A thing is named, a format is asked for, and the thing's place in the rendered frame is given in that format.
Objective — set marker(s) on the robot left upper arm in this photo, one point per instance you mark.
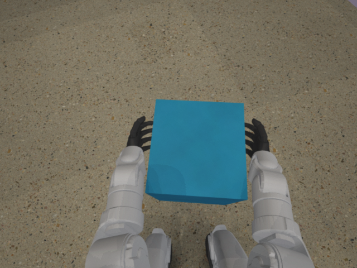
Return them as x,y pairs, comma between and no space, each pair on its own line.
122,251

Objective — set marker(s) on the right robot hand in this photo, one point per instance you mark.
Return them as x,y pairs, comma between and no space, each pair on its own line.
260,142

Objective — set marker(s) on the robot right forearm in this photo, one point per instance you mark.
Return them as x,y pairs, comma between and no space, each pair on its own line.
273,218

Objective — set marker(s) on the right robot shin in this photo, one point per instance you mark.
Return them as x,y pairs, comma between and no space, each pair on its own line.
218,227

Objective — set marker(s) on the robot left forearm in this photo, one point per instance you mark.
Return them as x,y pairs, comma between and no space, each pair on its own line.
123,212

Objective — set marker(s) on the robot right upper arm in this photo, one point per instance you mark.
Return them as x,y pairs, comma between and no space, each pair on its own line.
270,255

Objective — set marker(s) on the carton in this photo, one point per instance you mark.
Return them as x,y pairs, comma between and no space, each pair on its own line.
197,152

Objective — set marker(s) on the left robot thigh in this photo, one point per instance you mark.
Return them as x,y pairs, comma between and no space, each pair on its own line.
159,250

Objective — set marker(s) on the left robot hand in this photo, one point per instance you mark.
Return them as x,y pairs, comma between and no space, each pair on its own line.
135,137

